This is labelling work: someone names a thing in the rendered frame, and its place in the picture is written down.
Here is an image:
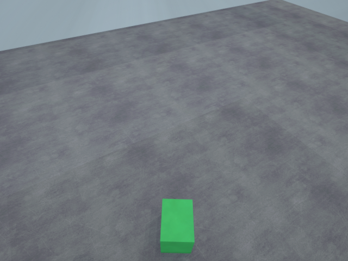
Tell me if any carton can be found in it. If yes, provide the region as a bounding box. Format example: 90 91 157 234
160 198 195 253

